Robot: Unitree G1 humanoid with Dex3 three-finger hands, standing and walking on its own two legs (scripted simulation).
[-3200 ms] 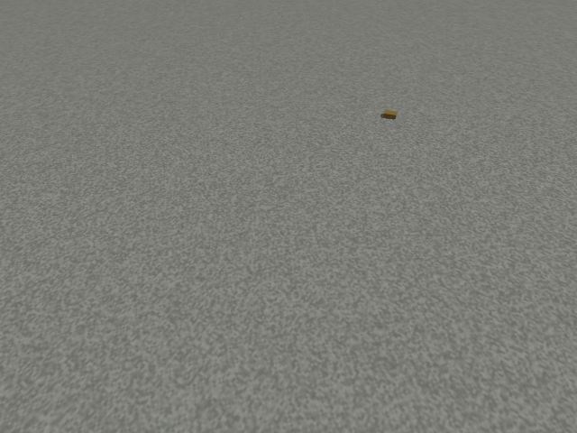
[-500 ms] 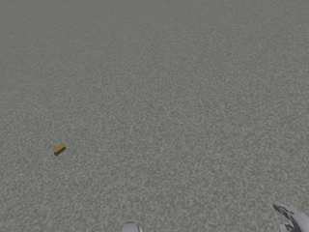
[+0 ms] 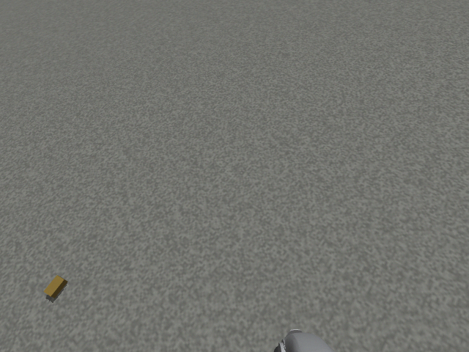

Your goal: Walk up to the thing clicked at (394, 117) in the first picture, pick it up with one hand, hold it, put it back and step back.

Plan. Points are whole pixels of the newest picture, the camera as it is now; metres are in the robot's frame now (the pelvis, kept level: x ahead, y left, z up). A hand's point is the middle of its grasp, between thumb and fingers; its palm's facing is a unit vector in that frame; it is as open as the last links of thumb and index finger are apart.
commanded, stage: walk up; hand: left
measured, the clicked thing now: (55, 286) +0.57 +0.84 -0.72
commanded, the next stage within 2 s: none
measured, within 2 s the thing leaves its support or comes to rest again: neither
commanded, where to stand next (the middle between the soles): +0.12 +0.80 m, yaw -29 degrees
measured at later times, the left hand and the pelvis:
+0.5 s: hand out of the picture +0.16 +0.58 -0.13, palm faces -0.16 -0.77 -0.62, open 7.4 cm; pelvis +0.05 +0.25 -0.01, yaw -8 degrees
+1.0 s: hand out of the picture +0.24 +0.75 -0.10, palm faces -0.22 -0.75 -0.62, open 7.4 cm; pelvis +0.07 +0.47 -0.01, yaw -15 degrees
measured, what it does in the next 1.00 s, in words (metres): steps to the left, turning right: left foot, then right foot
